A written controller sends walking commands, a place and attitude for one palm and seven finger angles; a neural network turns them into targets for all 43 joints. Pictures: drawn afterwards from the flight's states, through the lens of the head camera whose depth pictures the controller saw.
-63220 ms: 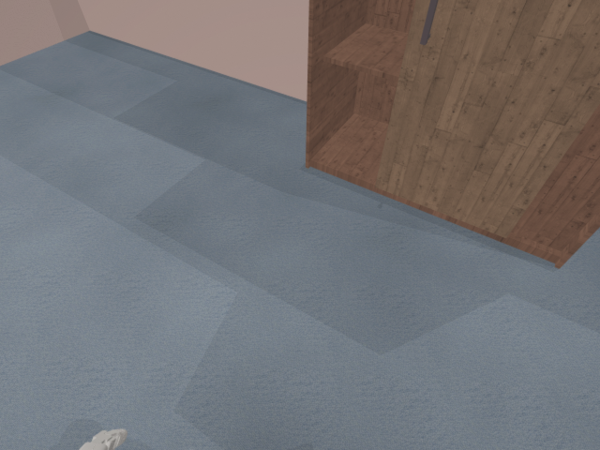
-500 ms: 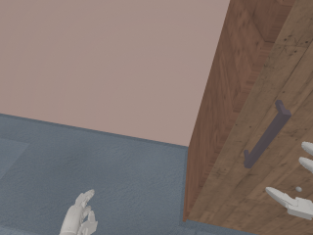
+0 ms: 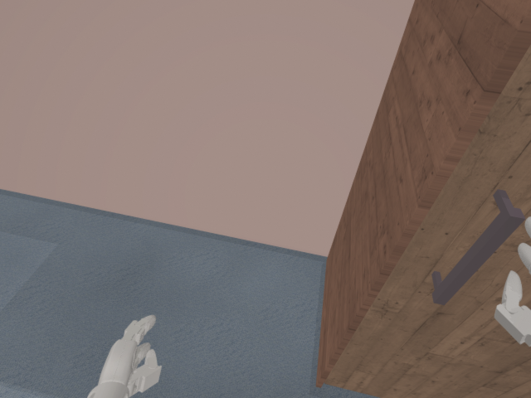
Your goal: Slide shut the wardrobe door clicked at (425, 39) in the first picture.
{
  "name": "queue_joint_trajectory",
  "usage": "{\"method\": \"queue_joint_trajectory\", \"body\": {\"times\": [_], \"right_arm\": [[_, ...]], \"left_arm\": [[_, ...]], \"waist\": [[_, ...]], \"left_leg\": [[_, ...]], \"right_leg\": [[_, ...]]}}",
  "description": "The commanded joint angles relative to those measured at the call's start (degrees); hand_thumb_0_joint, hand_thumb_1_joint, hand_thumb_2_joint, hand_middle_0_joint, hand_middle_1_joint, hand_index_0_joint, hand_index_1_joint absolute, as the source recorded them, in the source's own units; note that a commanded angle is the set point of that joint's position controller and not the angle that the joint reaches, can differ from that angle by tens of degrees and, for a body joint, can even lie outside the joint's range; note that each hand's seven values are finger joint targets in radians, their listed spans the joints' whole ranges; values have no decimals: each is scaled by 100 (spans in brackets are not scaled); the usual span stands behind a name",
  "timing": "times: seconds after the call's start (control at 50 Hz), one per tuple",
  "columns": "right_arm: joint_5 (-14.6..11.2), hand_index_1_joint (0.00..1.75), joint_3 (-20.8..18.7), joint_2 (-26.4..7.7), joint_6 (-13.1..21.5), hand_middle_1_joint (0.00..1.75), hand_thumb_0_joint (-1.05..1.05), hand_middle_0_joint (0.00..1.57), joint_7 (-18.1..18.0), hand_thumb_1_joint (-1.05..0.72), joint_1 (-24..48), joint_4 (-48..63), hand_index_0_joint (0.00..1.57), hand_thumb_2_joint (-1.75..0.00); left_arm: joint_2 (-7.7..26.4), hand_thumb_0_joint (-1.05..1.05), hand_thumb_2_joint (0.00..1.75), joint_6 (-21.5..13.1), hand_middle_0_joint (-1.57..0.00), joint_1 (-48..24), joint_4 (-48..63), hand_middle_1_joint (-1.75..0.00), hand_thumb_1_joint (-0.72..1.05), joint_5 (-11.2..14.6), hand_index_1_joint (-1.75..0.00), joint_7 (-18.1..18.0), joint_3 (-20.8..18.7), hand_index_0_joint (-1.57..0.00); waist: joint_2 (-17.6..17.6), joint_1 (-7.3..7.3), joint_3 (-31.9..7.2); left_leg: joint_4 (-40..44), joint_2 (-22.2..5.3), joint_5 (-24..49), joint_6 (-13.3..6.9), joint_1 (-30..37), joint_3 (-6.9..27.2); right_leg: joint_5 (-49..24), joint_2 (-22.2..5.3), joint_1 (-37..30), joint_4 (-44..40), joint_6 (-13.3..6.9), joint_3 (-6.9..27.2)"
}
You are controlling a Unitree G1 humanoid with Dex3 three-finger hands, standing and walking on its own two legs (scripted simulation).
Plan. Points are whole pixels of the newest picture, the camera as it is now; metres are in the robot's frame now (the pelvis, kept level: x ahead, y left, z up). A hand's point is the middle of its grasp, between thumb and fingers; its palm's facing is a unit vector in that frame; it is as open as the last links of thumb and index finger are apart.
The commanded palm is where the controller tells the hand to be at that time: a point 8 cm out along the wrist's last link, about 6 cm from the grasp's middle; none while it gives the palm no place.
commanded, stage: draw the hand back to the body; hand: right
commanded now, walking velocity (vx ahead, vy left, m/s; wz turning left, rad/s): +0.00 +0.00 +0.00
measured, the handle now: (467, 252) +0.31 -0.31 +0.09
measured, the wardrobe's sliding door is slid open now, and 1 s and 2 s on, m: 0.00 0.00 0.00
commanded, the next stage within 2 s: step back with the hand held close in 0.20 s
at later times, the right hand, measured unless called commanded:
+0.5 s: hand (507, 303) +0.20 -0.27 +0.15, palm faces +0.43 +0.79 -0.43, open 7.4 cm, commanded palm +0.13 -0.30 +0.18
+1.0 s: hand out of the picture +0.10 -0.33 +0.16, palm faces +0.43 +0.78 -0.46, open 7.4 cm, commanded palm +0.05 -0.37 +0.18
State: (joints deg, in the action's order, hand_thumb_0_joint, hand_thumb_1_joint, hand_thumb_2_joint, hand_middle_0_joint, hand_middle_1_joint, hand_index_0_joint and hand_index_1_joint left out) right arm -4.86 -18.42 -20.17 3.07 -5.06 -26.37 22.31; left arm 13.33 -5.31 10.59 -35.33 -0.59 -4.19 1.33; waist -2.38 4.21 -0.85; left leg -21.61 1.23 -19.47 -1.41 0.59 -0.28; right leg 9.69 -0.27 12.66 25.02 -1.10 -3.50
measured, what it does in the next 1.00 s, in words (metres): shifts its weight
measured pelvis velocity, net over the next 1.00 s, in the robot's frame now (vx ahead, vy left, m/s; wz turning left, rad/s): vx -0.09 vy -0.06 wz -0.02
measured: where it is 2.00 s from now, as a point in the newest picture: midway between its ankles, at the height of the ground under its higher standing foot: outside the picture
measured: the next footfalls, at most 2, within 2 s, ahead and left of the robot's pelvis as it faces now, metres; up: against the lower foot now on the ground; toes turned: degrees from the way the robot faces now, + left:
left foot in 1.30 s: -0.15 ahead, +0.02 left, +0.00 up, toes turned +2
right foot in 1.46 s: -0.08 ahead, -0.22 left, +0.00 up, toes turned +1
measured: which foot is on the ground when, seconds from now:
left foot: down 0.00-1.00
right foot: down 0.00-1.00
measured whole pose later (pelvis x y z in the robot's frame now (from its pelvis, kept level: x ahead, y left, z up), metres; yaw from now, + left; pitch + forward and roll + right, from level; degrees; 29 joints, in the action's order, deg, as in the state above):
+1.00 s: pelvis -0.09 -0.06 -0.01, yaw -1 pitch +1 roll +4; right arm -3.6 -24.2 -23.9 11.5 -7.6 -31.8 30.4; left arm 12.7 -3.5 12.7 -32.7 0.2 -3.7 1.0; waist -2.3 2.0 1.4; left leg -28.1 1.4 -16.6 0.9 -13.0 0.2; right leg 10.9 1.1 28.0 31.8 -2.2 -3.0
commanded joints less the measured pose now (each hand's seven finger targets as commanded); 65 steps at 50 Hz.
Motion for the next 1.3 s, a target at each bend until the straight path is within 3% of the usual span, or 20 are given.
{"method": "queue_joint_trajectory", "body": {"times": [0.0,0.3,0.32,0.36,0.46,0.58,0.66,0.76,0.86,0.92,0.96,1.02,1.06,1.1,1.14,1.18,1.22,1.24,1.26,1.28], "right_arm": [[-7,30,-729,-1114,354,30,0,20,-94,-90,458,1228,20,-90],[-25,30,-965,-1386,377,30,0,20,-119,-90,877,954,20,-90],[67,30,-1468,-1970,632,30,0,20,-164,-90,1504,1317,20,-90],[120,30,-1090,-1522,677,30,0,20,-87,-90,971,741,20,-90],[148,30,-888,-1293,683,30,0,20,-105,-90,315,1238,20,-90],[92,30,-1277,-1571,713,30,0,20,-230,-90,-154,1557,20,-90],[76,30,-1355,-1626,840,30,0,20,-274,-90,-183,1776,20,-90],[139,30,-1482,-1541,1001,30,0,20,-297,-90,-327,1811,20,-90],[105,30,-1490,-1519,1099,30,0,20,-316,-90,-410,1907,20,-90],[91,30,-1227,-1405,1168,30,0,20,-362,-90,-323,1847,20,-90],[128,30,-1138,-1391,1166,30,0,20,-427,-90,51,1823,20,-90],[190,30,-1078,-1489,1135,30,0,20,-435,-90,706,1808,20,-90],[287,30,-1264,-1553,1258,30,0,20,-423,-90,972,1924,20,-90],[278,30,-1467,-1580,1302,30,0,20,-405,-90,744,1749,20,-90],[168,30,-1249,-1397,1263,30,0,20,-350,-90,310,1892,20,-90],[67,30,-1182,-1309,1222,30,0,20,-338,-90,-192,1992,20,-90],[-14,30,-1173,-1369,1188,30,0,20,-333,-90,-208,2057,20,-90],[-9,30,-1235,-1532,1219,30,0,20,-347,-90,-183,2022,20,-90],[15,30,-1317,-1663,1257,30,0,20,-388,-90,-90,2066,20,-90],[48,30,-1327,-1744,1283,30,0,20,-439,-90,416,2142,20,-90]], "left_arm": [[560,0,90,-272,-20,-822,961,-30,90,6,-30,-85,-208,-20],[581,0,90,-230,-20,-850,813,-30,90,4,-30,-157,-229,-20],[670,0,90,-78,-20,-801,1023,-30,90,74,-30,-124,-209,-20],[589,0,90,127,-20,-825,945,-30,90,38,-30,-131,-234,-20],[671,0,90,386,-20,-725,1272,-30,90,106,-30,-139,-303,-20],[647,0,90,520,-20,-641,1508,-30,90,134,-30,-138,-309,-20],[766,0,90,403,-20,-581,1539,-30,90,115,-30,-134,-357,-20],[855,0,90,124,-20,-629,1562,-30,90,94,-30,-115,-372,-20],[816,0,90,-35,-20,-426,1423,-30,90,81,-30,-50,-404,-20],[715,0,90,-148,-20,-233,1194,-30,90,117,-30,-50,-418,-20],[716,0,90,-202,-20,-157,959,-30,90,64,-30,-77,-417,-20],[743,0,90,-303,-20,-377,961,-30,90,83,-30,-168,-326,-20],[936,0,90,-432,-20,-721,1151,-30,90,96,-30,-200,-331,-20],[793,0,90,-426,-20,-467,1023,-30,90,-26,-30,-93,-413,-20],[612,0,90,-393,-20,-474,1037,-30,90,-1,-30,71,-423,-20],[502,0,90,-375,-20,-480,1084,-30,90,51,-30,144,-367,-20],[529,0,90,-303,-20,-458,1030,-30,90,31,-30,190,-369,-20],[513,0,90,-220,-20,-338,930,-30,90,43,-30,190,-363,-20],[485,0,90,-159,-20,-268,828,-30,90,53,-30,185,-391,-20],[447,0,90,-147,-20,-497,819,-30,90,-75,-30,182,-310,-20]], "waist": [[-12,43,-372],[145,15,-289],[484,-191,139],[1096,-212,-40],[-53,-232,-865],[192,-263,-914],[-394,-263,-903],[-1055,-190,-673],[-625,-251,-662],[561,-371,-697],[889,-469,-607],[7,-493,-256],[-1685,-272,-361],[-1253,-168,-644],[-942,-99,-937],[-1248,-112,-1072],[-977,-142,-964],[11,-219,-900],[1306,-250,-734],[1415,-231,-176]], "left_leg": [[496,-166,2058,130,-1143,35],[632,-210,2215,207,-1126,91],[924,-539,2948,544,-1860,531],[650,-753,4229,726,-1640,456],[-47,-584,4199,812,-1440,231],[-92,-421,2937,498,-1534,262],[-239,-186,1672,296,-1491,178],[-1092,207,432,162,-431,-43],[-388,82,-238,-79,-887,137],[625,-678,-885,-503,-2745,836],[750,-1158,-298,-655,-3448,1158],[-326,-373,245,-72,-3033,353],[-2369,595,-692,224,-1100,-74],[-3437,746,-970,2,-683,-140],[-3039,702,-1052,-110,-882,-408],[-1939,563,-1157,-146,-883,-548],[-280,270,-938,-234,-1057,-451],[785,-546,-727,-476,-1901,339],[1744,-2026,-807,-987,-3283,2310],[1572,-2628,299,-1431,-3352,2356]], "right_leg": [[-1089,-125,-1274,-139,-129,178],[-1025,-59,-1249,-161,-151,112],[-735,-148,-994,428,-259,143],[-728,-64,-657,791,-246,98],[-2009,-276,-1126,544,-306,57],[-2018,-475,-854,361,-249,299],[-1224,-616,-536,-78,-236,599],[2037,-1062,1305,-1445,-410,1431],[2194,-738,1215,-1101,-64,1155],[1125,-209,-447,598,156,573],[745,-94,-942,1508,135,573],[540,-485,-476,31,2,1133],[3799,-1567,1460,-2395,-209,2690],[3492,-1577,1853,-2621,138,2459],[2357,-1164,1131,-2340,443,1509],[1624,-961,751,-2009,339,898],[1238,-735,527,-1283,601,509],[880,-382,-29,299,639,79],[807,-53,-404,2496,577,479],[1666,69,529,3718,554,696]]}}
